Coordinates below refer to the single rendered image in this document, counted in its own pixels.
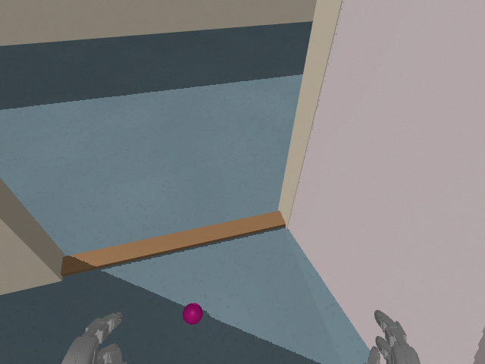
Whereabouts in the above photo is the right robot hand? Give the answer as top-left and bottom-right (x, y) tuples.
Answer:
(363, 310), (421, 364)

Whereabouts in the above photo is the left robot hand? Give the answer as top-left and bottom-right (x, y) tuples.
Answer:
(61, 312), (127, 364)

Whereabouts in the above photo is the ball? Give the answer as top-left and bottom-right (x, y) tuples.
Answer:
(183, 303), (203, 325)

